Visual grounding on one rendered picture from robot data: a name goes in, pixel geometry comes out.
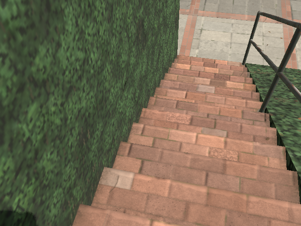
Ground stairs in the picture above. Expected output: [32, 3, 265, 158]
[72, 55, 301, 226]

